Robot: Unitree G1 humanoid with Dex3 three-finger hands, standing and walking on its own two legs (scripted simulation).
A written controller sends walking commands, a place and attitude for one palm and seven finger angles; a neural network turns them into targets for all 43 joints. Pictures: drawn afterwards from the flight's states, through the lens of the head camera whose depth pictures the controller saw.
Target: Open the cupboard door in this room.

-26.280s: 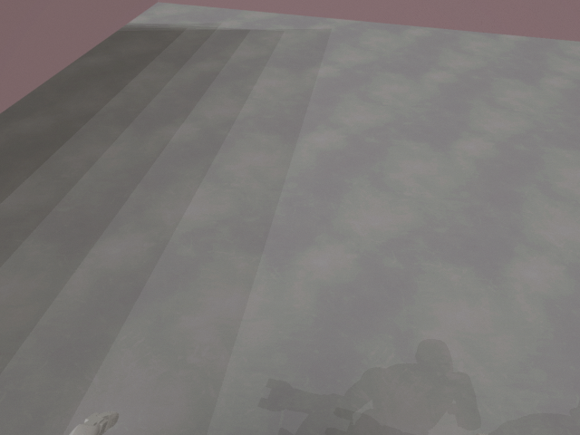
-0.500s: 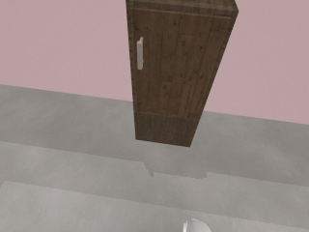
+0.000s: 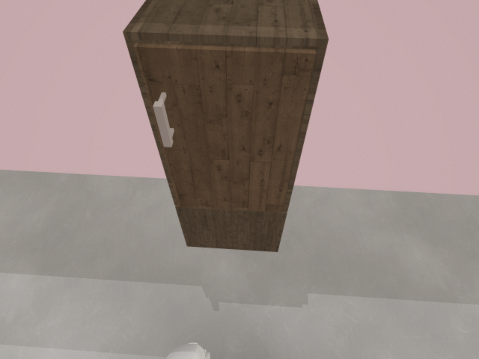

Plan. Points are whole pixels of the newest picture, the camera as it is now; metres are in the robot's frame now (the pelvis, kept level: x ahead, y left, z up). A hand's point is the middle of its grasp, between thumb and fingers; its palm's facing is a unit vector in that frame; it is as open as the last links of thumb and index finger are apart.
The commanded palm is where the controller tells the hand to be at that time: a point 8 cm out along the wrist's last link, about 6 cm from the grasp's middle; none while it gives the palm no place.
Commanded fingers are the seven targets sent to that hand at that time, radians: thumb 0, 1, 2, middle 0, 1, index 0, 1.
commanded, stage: take the last steps up to it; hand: left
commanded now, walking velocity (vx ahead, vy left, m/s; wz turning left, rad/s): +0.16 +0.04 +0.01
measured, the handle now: (165, 120) +0.63 +0.22 +0.01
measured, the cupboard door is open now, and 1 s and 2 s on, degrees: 0 0 0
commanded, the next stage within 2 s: come to a stop and stand still in 0.04 s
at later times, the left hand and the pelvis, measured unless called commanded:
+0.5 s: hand out of the picture +0.12 +0.23 -0.19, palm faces +0.04 -0.98 -0.19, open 7.3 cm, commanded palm none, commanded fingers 0.00 0.90 0.90 -0.20 -0.30 -0.20 -0.30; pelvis +0.08 +0.04 +0.00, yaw -1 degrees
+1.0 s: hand out of the picture +0.10 +0.15 -0.18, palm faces +0.05 -0.98 -0.20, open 7.2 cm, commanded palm none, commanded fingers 0.00 0.90 0.90 -0.20 -0.30 -0.20 -0.30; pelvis +0.06 -0.03 -0.01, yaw +0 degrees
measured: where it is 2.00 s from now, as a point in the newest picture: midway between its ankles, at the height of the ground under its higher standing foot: outside the picture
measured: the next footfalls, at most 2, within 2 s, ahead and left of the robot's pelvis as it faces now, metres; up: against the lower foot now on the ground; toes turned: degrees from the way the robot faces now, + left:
left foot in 0.16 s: +0.15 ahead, +0.13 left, +0.00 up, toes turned +8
right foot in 0.68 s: +0.11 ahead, -0.13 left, +0.00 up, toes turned -5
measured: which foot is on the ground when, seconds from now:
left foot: up 0.00-0.14, down 0.16-0.72, up 0.74-0.92, down 0.94-1.00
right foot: down 0.00-0.16, up 0.18-0.66, down 0.68-1.00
